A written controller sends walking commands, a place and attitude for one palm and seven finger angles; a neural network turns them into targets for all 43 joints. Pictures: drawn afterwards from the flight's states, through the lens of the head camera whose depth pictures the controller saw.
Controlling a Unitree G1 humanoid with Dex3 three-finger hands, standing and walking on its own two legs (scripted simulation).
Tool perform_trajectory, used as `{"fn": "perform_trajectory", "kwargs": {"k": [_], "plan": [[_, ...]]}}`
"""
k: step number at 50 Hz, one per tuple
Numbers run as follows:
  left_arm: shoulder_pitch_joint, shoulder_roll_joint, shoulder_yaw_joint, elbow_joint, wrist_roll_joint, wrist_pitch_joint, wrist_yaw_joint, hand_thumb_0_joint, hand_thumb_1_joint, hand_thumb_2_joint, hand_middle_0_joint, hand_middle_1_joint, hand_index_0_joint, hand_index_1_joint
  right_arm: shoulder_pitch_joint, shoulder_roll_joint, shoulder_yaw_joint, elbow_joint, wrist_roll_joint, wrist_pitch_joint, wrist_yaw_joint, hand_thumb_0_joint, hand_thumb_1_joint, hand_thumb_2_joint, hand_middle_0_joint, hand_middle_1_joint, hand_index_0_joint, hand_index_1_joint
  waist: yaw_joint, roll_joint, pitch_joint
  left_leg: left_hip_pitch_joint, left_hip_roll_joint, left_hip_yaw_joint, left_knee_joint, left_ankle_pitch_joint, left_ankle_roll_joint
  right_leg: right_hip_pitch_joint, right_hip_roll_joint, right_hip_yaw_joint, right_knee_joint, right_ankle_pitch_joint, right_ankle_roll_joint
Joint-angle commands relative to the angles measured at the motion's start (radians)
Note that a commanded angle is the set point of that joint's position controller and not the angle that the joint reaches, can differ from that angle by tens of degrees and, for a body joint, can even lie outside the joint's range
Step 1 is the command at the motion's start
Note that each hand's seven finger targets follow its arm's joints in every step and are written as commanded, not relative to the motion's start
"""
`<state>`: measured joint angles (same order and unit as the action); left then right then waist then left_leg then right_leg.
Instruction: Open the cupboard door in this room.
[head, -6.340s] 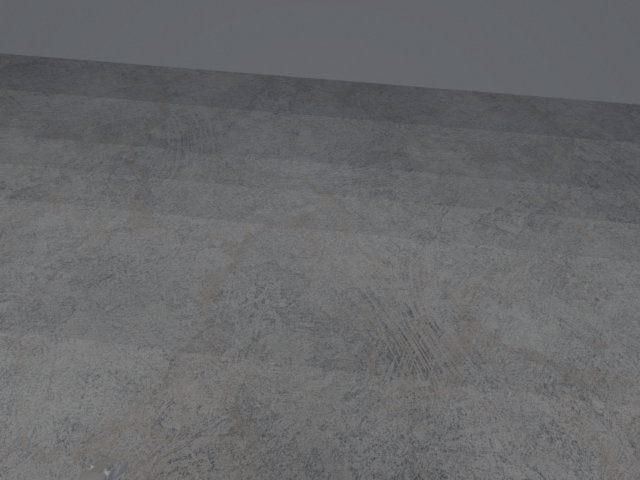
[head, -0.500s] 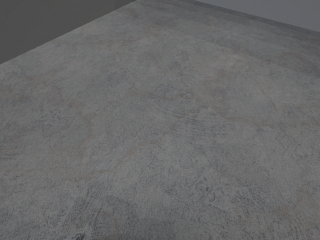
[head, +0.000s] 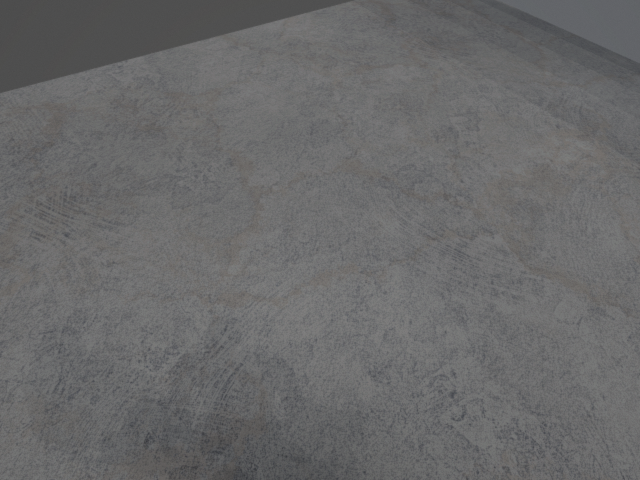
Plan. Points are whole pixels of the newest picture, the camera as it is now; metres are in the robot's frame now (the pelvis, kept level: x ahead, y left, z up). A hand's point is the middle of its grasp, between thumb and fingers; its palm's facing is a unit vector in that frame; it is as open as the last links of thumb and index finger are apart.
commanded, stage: turn or walk to find it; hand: left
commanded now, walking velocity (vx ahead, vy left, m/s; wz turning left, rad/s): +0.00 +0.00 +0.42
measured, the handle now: out of the picture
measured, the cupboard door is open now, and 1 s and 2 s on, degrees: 0 0 0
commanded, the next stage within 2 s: none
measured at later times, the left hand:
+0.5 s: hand out of the picture +0.05 +0.19 -0.13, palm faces +0.19 -0.94 -0.27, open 7.4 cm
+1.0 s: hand out of the picture -0.13 +0.21 -0.17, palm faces +0.45 -0.86 -0.25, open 7.4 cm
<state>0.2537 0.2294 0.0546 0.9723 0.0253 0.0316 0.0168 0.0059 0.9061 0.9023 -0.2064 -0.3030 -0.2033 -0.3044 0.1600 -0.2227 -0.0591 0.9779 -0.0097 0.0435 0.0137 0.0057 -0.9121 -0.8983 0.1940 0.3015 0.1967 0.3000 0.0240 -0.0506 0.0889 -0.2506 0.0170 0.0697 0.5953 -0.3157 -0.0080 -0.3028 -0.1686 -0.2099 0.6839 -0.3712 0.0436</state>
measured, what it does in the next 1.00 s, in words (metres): steps on the spot, turning left: right foot, then left foot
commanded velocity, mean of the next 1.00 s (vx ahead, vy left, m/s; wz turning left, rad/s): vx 0.00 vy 0.00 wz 0.42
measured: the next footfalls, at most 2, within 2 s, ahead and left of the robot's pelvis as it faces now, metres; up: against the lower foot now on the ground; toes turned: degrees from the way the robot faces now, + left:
right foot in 0.44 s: +0.04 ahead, -0.12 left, +0.00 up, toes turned +6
left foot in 0.86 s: -0.07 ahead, +0.12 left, +0.00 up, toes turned +26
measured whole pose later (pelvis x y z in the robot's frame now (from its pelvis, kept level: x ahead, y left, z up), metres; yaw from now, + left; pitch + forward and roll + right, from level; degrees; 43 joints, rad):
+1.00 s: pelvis -0.07 +0.00 +0.01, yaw +24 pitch -1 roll +0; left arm 0.23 0.27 0.07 1.00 0.02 0.07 0.02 0.01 0.91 0.90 -0.20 -0.30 -0.20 -0.30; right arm 0.15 -0.19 -0.04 0.96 -0.02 0.02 0.00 0.00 -0.91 -0.90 0.20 0.30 0.20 0.30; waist 0.03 -0.05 0.08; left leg -0.24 0.00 0.05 0.55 -0.29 0.02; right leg -0.44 -0.10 -0.08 1.03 -0.45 0.06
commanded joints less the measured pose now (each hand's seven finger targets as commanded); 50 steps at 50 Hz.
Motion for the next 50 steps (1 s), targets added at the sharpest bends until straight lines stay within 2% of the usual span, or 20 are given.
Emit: {"fn": "perform_trajectory", "kwargs": {"k": [1,3,6,16,20,21,22,23,25,27,28,37,39,41,42,43,44,46,48,50], "plan": [[-0.106,0.087,0.022,-0.119,-0.006,0.01,0.009,0.0,0.9,0.9,-0.2,-0.3,-0.2,-0.3,0.139,-0.231,-0.048,-0.035,-0.012,-0.029,-0.029,0.0,-0.9,-0.9,0.2,0.3,0.2,0.3,-0.09,0.329,-0.121,0.15,0.335,-0.4,-0.281,0.493,0.181,-0.26,0.047,0.173,0.393,-0.211,0.022],[-0.073,0.094,0.027,-0.081,-0.008,0.005,-0.004,0.0,0.9,0.9,-0.2,-0.3,-0.2,-0.3,0.031,-0.179,-0.029,-0.063,-0.011,-0.032,-0.035,0.0,-0.9,-0.9,0.2,0.3,0.2,0.3,-0.04,0.234,-0.081,0.103,0.262,-0.303,-0.278,0.437,0.163,-0.251,0.043,0.185,0.437,-0.079,0.026],[-0.043,0.091,0.023,-0.065,-0.009,0.002,-0.007,0.0,0.9,0.9,-0.2,-0.3,-0.2,-0.3,0.031,-0.171,-0.024,-0.068,-0.007,-0.042,-0.036,0.0,-0.9,-0.9,0.2,0.3,0.2,0.3,-0.033,0.192,-0.108,0.151,0.215,-0.247,-0.262,0.553,0.157,-0.228,0.058,0.181,0.407,-0.03,0.04],[-0.093,0.062,0.014,-0.116,-0.016,-0.004,0.003,0.0,0.9,0.9,-0.2,-0.3,-0.2,-0.3,0.06,-0.182,-0.043,-0.078,-0.017,-0.025,-0.029,0.0,-0.9,-0.9,0.2,0.3,0.2,0.3,-0.055,0.211,-0.117,0.104,0.204,-0.384,-0.235,0.488,0.182,-0.085,0.119,0.176,0.086,-0.076,0.03],[0.004,0.084,0.02,-0.097,-0.018,-0.023,0.009,0.0,0.9,0.9,-0.2,-0.3,-0.2,-0.3,0.035,-0.162,-0.045,-0.091,-0.008,-0.021,-0.022,0.0,-0.9,-0.9,0.2,0.3,0.2,0.3,0.0,0.168,-0.149,-0.038,0.131,-0.375,-0.144,0.387,0.115,0.165,0.124,0.165,-0.253,0.15,0.016],[0.026,0.134,0.029,-0.094,-0.01,-0.033,0.015,0.0,0.9,0.9,-0.2,-0.3,-0.2,-0.3,0.045,-0.121,-0.041,-0.098,0.0,-0.022,-0.016,0.0,-0.9,-0.9,0.2,0.3,0.2,0.3,0.008,0.047,-0.156,-0.167,0.065,-0.315,-0.044,0.22,0.06,0.29,0.01,0.27,-0.347,0.169,-0.015],[0.039,0.213,0.045,-0.097,0.004,-0.04,0.021,0.0,0.9,0.9,-0.2,-0.3,-0.2,-0.3,0.051,-0.061,-0.029,-0.123,0.003,-0.024,-0.01,0.0,-0.9,-0.9,0.2,0.3,0.2,0.3,0.013,-0.204,-0.148,-0.325,-0.077,-0.144,0.148,-0.105,-0.008,0.344,-0.228,0.505,-0.397,0.24,-0.118],[0.036,0.224,0.052,-0.111,-0.004,-0.039,0.022,0.0,0.9,0.9,-0.2,-0.3,-0.2,-0.3,0.026,-0.105,-0.042,-0.129,-0.01,-0.009,-0.015,0.0,-0.9,-0.9,0.2,0.3,0.2,0.3,0.03,-0.218,-0.132,-0.304,-0.059,-0.149,0.354,-0.26,-0.017,0.207,-0.326,0.55,-0.428,0.265,-0.203],[-0.064,0.168,0.038,-0.131,-0.006,-0.036,0.021,0.0,0.9,0.9,-0.2,-0.3,-0.2,-0.3,0.027,-0.106,-0.05,-0.093,-0.013,0.01,-0.006,0.0,-0.9,-0.9,0.2,0.3,0.2,0.3,-0.019,-0.086,-0.042,-0.301,-0.023,-0.167,0.573,-0.165,-0.016,0.075,-0.224,0.428,-0.428,0.185,-0.197],[-0.122,0.128,0.023,-0.143,-0.006,-0.041,0.017,0.0,0.9,0.9,-0.2,-0.3,-0.2,-0.3,0.089,-0.088,-0.046,-0.06,-0.015,0.017,0.004,0.0,-0.9,-0.9,0.2,0.3,0.2,0.3,-0.055,-0.081,-0.036,-0.294,-0.004,-0.13,0.628,-0.064,-0.036,0.066,-0.146,0.271,-0.401,0.215,-0.153],[-0.117,0.117,0.021,-0.14,-0.004,-0.042,0.018,0.0,0.9,0.9,-0.2,-0.3,-0.2,-0.3,0.092,-0.087,-0.044,-0.055,-0.013,0.017,0.006,0.0,-0.9,-0.9,0.2,0.3,0.2,0.3,-0.054,-0.092,-0.033,-0.284,0.001,-0.119,0.619,-0.049,-0.043,0.063,-0.135,0.246,-0.4,0.239,-0.144],[0.028,0.191,0.044,-0.068,0.008,-0.034,0.015,0.0,0.9,0.9,-0.2,-0.3,-0.2,-0.3,-0.02,-0.061,-0.015,-0.076,0.0,0.0,0.002,0.0,-0.9,-0.9,0.2,0.3,0.2,0.3,0.027,-0.144,-0.101,-0.169,0.008,-0.012,0.207,-0.163,-0.053,0.212,-0.187,0.198,-0.295,0.512,-0.187],[0.017,0.2,0.047,-0.06,0.008,-0.03,0.014,0.0,0.9,0.9,-0.2,-0.3,-0.2,-0.3,0.013,-0.06,-0.012,-0.071,0.003,-0.007,-0.002,0.0,-0.9,-0.9,0.2,0.3,0.2,0.3,0.007,-0.153,-0.122,-0.107,0.001,0.011,0.093,-0.13,-0.045,0.212,-0.191,0.176,-0.249,0.54,-0.17],[-0.006,0.187,0.048,-0.06,-0.003,-0.022,0.012,0.0,0.9,0.9,-0.2,-0.3,-0.2,-0.3,0.074,-0.079,-0.014,-0.055,-0.001,-0.017,-0.005,0.0,-0.9,-0.9,0.2,0.3,0.2,0.3,-0.031,-0.109,-0.142,0.044,0.003,0.019,-0.116,0.049,-0.031,0.133,-0.163,0.116,-0.16,0.459,-0.106],[0.006,0.159,0.041,-0.07,-0.013,-0.014,0.008,0.0,0.9,0.9,-0.2,-0.3,-0.2,-0.3,0.099,-0.13,-0.024,-0.051,-0.003,-0.027,-0.003,0.0,-0.9,-0.9,0.2,0.3,0.2,0.3,-0.049,0.031,-0.161,0.176,0.07,-0.068,-0.214,0.165,-0.003,0.009,-0.113,0.07,-0.034,0.327,-0.05],[0.0,0.093,0.029,-0.099,-0.016,-0.009,0.001,0.0,0.9,0.9,-0.2,-0.3,-0.2,-0.3,0.123,-0.223,-0.045,-0.058,-0.01,-0.032,-0.005,0.0,-0.9,-0.9,0.2,0.3,0.2,0.3,-0.062,0.314,-0.153,0.26,0.305,-0.366,-0.265,0.41,0.086,-0.217,0.015,0.024,0.164,-0.081,0.019],[-0.061,0.084,0.015,-0.125,-0.006,0.002,0.004,0.0,0.9,0.9,-0.2,-0.3,-0.2,-0.3,0.156,-0.262,-0.053,-0.051,-0.011,-0.025,-0.013,0.0,-0.9,-0.9,0.2,0.3,0.2,0.3,-0.093,0.322,-0.129,0.173,0.387,-0.44,-0.301,0.45,0.171,-0.237,0.045,0.098,0.31,-0.256,0.023],[-0.109,0.097,0.025,-0.11,-0.009,0.011,0.003,0.0,0.9,0.9,-0.2,-0.3,-0.2,-0.3,0.088,-0.213,-0.041,-0.052,-0.012,-0.027,-0.031,0.0,-0.9,-0.9,0.2,0.3,0.2,0.3,-0.071,0.313,-0.076,0.089,0.305,-0.371,-0.305,0.35,0.173,-0.258,0.041,0.183,0.418,-0.153,0.021],[-0.058,0.098,0.027,-0.076,-0.007,0.005,-0.008,0.0,0.9,0.9,-0.2,-0.3,-0.2,-0.3,0.01,-0.174,-0.024,-0.074,-0.011,-0.033,-0.033,0.0,-0.9,-0.9,0.2,0.3,0.2,0.3,-0.028,0.24,-0.07,0.069,0.234,-0.277,-0.291,0.363,0.152,-0.228,0.049,0.178,0.425,-0.057,0.025],[-0.041,0.091,0.022,-0.064,-0.008,0.005,-0.008,0.0,0.9,0.9,-0.2,-0.3,-0.2,-0.3,0.015,-0.174,-0.025,-0.077,-0.009,-0.038,-0.033,0.0,-0.9,-0.9,0.2,0.3,0.2,0.3,-0.033,0.2,-0.096,0.102,0.217,-0.261,-0.281,0.412,0.159,-0.211,0.059,0.177,0.385,-0.044,0.034]]}}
